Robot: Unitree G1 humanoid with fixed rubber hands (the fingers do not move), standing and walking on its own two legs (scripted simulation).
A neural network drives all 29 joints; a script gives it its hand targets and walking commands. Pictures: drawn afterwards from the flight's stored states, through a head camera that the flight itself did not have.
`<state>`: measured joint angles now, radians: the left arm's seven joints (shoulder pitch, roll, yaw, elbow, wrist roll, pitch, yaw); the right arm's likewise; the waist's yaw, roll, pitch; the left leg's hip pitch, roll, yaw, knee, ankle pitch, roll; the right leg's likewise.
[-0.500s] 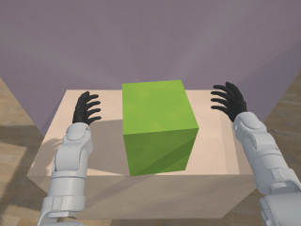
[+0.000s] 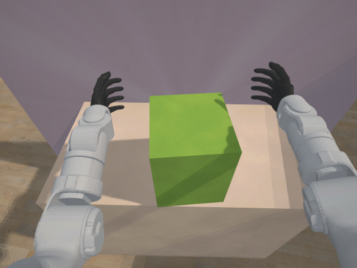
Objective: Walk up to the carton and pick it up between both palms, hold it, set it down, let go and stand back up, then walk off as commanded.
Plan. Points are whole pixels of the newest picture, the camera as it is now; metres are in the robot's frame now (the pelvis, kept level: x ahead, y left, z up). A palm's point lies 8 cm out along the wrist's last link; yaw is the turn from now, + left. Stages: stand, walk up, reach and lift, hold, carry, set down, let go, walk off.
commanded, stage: reach and lift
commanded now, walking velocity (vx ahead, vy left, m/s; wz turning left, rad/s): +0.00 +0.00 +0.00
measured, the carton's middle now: (188, 151) +0.45 +0.00 -0.02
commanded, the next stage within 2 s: none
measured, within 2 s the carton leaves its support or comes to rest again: neither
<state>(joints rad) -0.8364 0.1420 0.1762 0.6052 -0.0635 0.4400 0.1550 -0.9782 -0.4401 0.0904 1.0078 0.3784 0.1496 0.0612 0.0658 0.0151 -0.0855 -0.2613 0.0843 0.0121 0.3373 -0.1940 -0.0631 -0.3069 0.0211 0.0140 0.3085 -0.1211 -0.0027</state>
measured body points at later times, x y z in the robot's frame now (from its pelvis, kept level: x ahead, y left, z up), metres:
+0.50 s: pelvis -0.01 +0.00 -0.01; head +0.05 +0.00 +0.43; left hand +0.41 +0.18 +0.05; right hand +0.45 -0.16 +0.06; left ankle -0.02 +0.16 -0.75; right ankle +0.01 -0.12 -0.75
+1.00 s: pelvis -0.02 -0.01 -0.03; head +0.06 -0.02 +0.41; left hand +0.42 +0.17 +0.02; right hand +0.46 -0.17 +0.04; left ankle -0.02 +0.16 -0.75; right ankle +0.01 -0.12 -0.75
